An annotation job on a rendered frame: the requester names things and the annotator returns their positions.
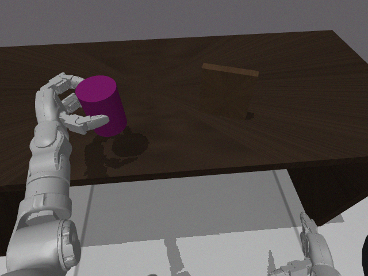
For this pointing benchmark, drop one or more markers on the left robot arm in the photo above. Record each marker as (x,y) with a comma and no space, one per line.
(44,242)

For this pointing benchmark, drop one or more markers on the left robot hand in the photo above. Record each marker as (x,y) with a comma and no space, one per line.
(49,107)

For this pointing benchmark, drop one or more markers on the desk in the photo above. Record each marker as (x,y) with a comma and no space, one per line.
(308,114)

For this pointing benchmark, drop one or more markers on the right robot arm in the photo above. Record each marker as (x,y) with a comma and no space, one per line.
(323,270)

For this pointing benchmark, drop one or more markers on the right robot hand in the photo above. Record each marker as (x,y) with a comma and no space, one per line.
(314,247)

